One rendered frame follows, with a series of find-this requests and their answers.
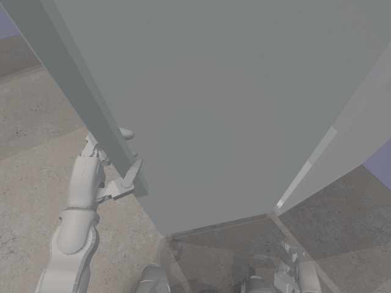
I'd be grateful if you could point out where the robot right hand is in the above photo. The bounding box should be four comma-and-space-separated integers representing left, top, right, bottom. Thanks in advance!
274, 237, 322, 293

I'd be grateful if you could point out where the left robot forearm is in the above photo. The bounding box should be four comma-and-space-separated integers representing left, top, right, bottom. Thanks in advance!
34, 208, 100, 293

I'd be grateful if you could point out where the fridge door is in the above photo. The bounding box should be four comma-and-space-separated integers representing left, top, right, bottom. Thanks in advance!
0, 0, 391, 236

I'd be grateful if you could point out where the robot thigh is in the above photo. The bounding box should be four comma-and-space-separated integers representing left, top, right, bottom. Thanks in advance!
241, 278, 277, 293
132, 266, 170, 293

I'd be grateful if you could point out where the right robot thigh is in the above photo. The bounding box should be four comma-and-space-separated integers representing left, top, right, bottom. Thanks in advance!
241, 278, 277, 293

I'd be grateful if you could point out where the robot left hand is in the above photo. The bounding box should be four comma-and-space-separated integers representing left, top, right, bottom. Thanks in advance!
67, 127, 143, 211

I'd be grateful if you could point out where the left robot thigh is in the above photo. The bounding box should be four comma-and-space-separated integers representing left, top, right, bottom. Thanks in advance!
132, 266, 170, 293

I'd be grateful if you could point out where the handle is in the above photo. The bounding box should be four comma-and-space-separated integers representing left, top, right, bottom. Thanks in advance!
0, 0, 148, 198

